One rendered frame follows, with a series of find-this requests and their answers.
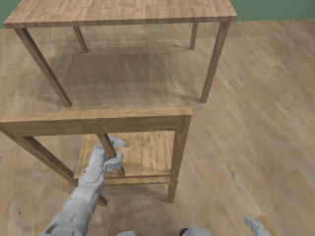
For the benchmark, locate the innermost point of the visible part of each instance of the chair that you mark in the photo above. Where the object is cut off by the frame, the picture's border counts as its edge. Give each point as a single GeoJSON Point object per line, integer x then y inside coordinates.
{"type": "Point", "coordinates": [153, 153]}

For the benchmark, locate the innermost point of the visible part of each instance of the table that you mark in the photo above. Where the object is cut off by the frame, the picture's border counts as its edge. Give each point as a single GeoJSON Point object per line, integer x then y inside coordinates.
{"type": "Point", "coordinates": [87, 13]}

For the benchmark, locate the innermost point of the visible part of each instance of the left robot forearm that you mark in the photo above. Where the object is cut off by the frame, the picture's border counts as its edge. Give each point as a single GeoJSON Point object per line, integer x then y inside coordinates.
{"type": "Point", "coordinates": [75, 215]}

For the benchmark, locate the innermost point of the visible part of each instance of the robot right hand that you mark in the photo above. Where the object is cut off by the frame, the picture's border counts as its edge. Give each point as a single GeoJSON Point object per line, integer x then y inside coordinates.
{"type": "Point", "coordinates": [256, 227]}

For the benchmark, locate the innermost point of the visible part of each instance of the robot left hand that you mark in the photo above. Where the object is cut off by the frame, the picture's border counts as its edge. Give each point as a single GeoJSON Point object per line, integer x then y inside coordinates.
{"type": "Point", "coordinates": [100, 157]}

